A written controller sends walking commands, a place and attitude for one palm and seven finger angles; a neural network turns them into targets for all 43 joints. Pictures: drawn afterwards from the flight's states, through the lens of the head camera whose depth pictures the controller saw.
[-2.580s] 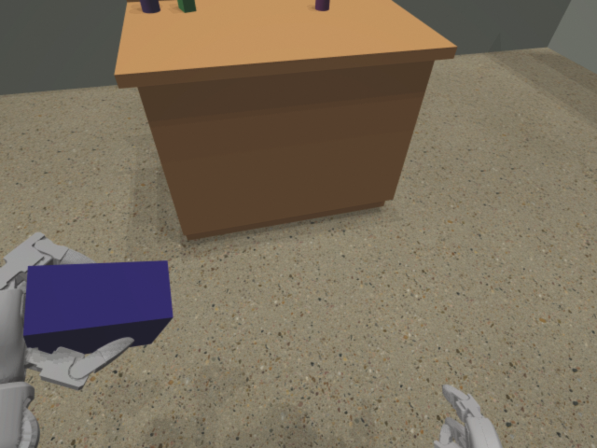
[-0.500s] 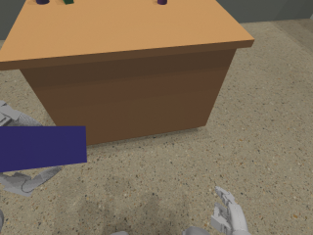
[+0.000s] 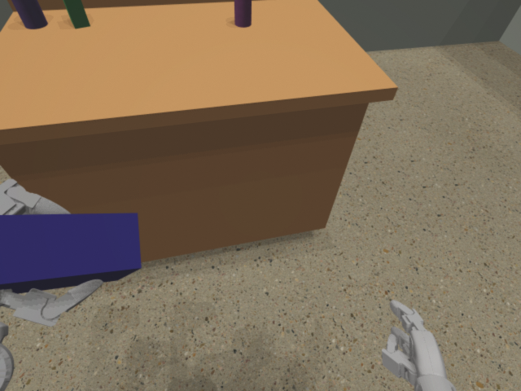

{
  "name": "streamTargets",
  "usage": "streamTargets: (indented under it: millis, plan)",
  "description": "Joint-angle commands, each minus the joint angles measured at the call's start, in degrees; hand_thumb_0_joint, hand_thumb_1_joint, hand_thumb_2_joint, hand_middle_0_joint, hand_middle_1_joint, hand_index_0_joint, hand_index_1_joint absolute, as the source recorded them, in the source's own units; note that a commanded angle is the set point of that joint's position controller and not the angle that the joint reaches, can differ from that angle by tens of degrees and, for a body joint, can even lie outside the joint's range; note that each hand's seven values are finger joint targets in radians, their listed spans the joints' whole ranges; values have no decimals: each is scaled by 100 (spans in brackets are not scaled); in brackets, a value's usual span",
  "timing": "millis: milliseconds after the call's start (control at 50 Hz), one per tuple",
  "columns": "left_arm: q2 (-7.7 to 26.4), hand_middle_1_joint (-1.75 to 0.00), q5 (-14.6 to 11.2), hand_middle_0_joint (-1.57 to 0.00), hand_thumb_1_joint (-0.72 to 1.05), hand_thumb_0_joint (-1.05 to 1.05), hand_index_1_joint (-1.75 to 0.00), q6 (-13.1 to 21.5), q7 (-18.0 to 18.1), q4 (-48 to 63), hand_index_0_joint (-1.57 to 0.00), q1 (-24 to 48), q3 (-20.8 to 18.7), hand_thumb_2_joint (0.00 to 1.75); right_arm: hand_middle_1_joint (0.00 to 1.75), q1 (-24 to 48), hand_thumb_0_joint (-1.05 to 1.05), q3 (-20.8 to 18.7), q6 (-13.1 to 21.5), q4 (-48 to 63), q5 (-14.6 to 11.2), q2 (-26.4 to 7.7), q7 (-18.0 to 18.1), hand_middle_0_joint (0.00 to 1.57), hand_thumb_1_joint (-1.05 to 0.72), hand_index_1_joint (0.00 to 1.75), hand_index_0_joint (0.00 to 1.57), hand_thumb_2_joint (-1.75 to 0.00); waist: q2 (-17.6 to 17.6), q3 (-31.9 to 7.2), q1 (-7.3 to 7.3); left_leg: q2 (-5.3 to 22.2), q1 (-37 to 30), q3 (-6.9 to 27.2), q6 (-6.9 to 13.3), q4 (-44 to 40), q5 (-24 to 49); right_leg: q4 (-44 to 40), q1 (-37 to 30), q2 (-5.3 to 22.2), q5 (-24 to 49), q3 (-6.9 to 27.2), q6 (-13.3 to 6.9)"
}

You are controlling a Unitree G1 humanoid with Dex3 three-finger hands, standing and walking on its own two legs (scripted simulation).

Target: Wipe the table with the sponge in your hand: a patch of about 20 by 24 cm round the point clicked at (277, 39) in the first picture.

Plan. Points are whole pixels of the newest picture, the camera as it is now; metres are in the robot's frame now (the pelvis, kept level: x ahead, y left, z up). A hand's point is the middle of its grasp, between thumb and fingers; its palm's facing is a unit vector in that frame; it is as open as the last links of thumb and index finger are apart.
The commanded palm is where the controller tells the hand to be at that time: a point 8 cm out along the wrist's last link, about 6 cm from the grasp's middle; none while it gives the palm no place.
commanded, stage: turn to face it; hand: left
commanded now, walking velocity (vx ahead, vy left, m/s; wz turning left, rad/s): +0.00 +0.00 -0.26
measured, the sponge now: (90, 252) +0.23 +0.21 +0.16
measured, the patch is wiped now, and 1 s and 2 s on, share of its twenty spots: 0.00 0.00 0.00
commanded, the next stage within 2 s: take the last steps up to it in 0.12 s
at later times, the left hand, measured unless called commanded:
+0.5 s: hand (130, 271) +0.21 +0.16 +0.18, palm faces +0.28 -0.83 -0.48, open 10.2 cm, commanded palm +0.15 +0.21 +0.18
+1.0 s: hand (130, 262) +0.22 +0.16 +0.16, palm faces +0.34 -0.84 -0.43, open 10.2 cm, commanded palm +0.17 +0.22 +0.18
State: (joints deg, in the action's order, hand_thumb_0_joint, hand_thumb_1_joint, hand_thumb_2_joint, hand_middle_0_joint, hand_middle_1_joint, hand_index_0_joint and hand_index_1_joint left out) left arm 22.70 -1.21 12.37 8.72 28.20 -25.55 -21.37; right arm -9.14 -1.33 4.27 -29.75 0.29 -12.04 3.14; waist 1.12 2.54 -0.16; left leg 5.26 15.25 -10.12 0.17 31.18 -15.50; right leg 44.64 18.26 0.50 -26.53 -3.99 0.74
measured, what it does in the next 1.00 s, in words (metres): steps on the spot: right foot, then left foot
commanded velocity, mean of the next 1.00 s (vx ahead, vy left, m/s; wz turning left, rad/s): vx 0.24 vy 0.10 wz -0.05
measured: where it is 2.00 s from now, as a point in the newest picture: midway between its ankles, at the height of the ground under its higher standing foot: outside the picture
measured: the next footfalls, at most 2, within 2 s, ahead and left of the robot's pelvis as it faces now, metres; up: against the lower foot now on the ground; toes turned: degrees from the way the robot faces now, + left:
right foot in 0.14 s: +0.04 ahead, -0.13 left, +0.00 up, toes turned -10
left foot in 0.62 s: +0.03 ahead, +0.09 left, +0.00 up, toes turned +2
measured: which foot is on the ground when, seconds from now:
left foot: down 0.00-0.18, up 0.20-0.60, down 0.62-0.90, up 0.92-1.00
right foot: up 0.00-0.12, down 0.14-0.64, up 0.66-0.86, down 0.88-1.00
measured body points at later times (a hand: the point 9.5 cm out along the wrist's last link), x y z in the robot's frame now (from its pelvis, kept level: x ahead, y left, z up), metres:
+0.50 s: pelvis -0.03 -0.06 +0.01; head -0.01 -0.07 +0.46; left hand +0.19 +0.20 +0.20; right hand +0.08 -0.33 -0.09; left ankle -0.03 +0.07 -0.70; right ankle +0.00 -0.12 -0.73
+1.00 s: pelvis -0.01 -0.05 -0.01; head +0.00 -0.08 +0.44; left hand +0.20 +0.21 +0.19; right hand +0.13 -0.28 -0.12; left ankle -0.02 +0.08 -0.67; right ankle +0.00 -0.15 -0.73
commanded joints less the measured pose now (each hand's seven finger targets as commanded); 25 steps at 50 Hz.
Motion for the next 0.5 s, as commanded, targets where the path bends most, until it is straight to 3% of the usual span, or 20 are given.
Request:
streamTargets:
  millis: [0, 40, 100, 120, 140, 160, 180, 200, 240, 300, 340, 400, 480]
  plan:
    - [587, -160, -57, -120, 10, 0, -160, 285, 71, 1465, -120, 139, -368, 130, 30, -24, 0, -225, 357, 649, -80, -737, -103, 20, -90, 30, 20, -90, -1661, -990, 31, 1383, -1339, 746, 442, -550, 4036, -544, 374, -18, 340, -192, 83]
    - [595, -160, -74, -120, 10, 0, -160, 232, 69, 1461, -120, 30, -381, 130, 30, -33, 0, -193, 402, 670, -92, -730, -117, 20, -90, 30, 20, -90, -1715, -948, 62, 1353, -1078, 599, 339, -495, 3592, -1003, 14, -73, 638, -331, 111]
    - [753, -160, -42, -120, 10, 0, -160, 214, 64, 1449, -120, 108, -554, 130, 30, 74, 0, -168, 389, 708, -112, -701, -105, 20, -90, 30, 20, -90, -1380, -921, -6, 1188, -338, 319, 99, -10, 2131, -1747, -828, 96, 1724, -268, 75]
    - [922, -160, -29, -120, 10, 0, -160, 255, 88, 1446, -120, 179, -680, 130, 30, 73, 0, -132, 349, 733, -116, -591, -97, 20, -90, 30, 20, -90, -653, -982, 29, 917, 24, 169, -62, 543, 1416, -1871, -1142, 550, 3251, 255, -75]
    - [990, -160, -44, -120, 10, 0, -160, 245, 114, 1315, -120, 162, -755, 130, 30, 20, 0, -104, 320, 755, -127, -453, -78, 20, -90, 30, 20, -90, 418, -1101, 82, 283, 569, 5, -304, 1251, -41, -1860, -1303, 1221, 4826, 1309, -439]
    - [1096, -160, -135, -120, 10, 0, -160, 184, 132, 1176, -120, -86, -933, 130, 30, 126, 0, -161, 311, 776, -125, -473, -65, 20, -90, 30, 20, -90, 1426, -1195, -75, -227, 1121, 327, -351, 2331, -1597, -2112, -1378, 1734, 5855, 2180, -836]
    - [1086, -160, -156, -120, 10, 0, -160, 189, 132, 1263, -120, -166, -955, 130, 30, 183, 0, -127, 277, 663, -88, -443, -45, 20, -90, 30, 20, -90, 1138, -1261, -47, -198, 1329, 804, -320, 3040, -1676, -2102, -1462, 1885, 6056, 2192, -942]
    - [1105, -160, -129, -120, 10, 0, -160, 190, 145, 1326, -120, -204, -1024, 130, 30, 292, 0, -31, 239, 619, -78, -353, -64, 20, -90, 30, 20, -90, 751, -1389, 4, -154, 1599, 1018, -339, 3281, -1589, -1903, -1768, 1899, 6057, 2074, -1038]
    - [995, -160, -107, -120, 10, 0, -160, 249, 181, 1249, -120, -474, -1007, 130, 30, 321, 0, 64, 127, 449, -45, -321, -22, 20, -90, 30, 20, -90, 455, -1413, 73, -200, 1597, 946, -315, 3215, -1127, -1954, -1844, 1592, 5567, 1544, -934]
    - [942, -160, -83, -120, 10, 0, -160, 313, 181, 1207, -120, -360, -895, 130, 30, 368, 0, 7, 39, 392, -31, -450, 27, 20, -90, 30, 20, -90, 484, -1343, 97, -203, 1375, 828, -235, 2418, -755, -2319, -1679, 1486, 4216, 1305, -876]
    - [984, -160, -68, -120, 10, 0, -160, 338, 195, 1068, -120, -456, -920, 130, 30, 330, 0, -56, 53, 384, -22, -527, 46, 20, -90, 30, 20, -90, 610, -1267, 17, -249, 1301, 721, -147, 1951, -774, -2624, -1611, 1542, 3074, 1557, -923]
    - [920, -160, -48, -120, 10, 0, -160, 363, 192, 1138, -120, -401, -772, 130, 30, 245, 0, -126, 73, 395, -27, -584, 41, 20, -90, 30, 20, -90, 445, -1098, -13, -195, 1229, 662, -48, 1328, -923, -2954, -1475, 1769, 1424, 1855, -1081]
    - [843, -160, 4, -120, 10, 0, -160, 373, 206, 1160, -120, -167, -623, 130, 30, 111, 0, -135, 118, 387, -2, -573, 35, 20, -90, 30, 20, -90, 400, -879, -19, -211, 831, 591, 32, 712, -896, -3154, -1002, 1824, 245, 2039, -1137]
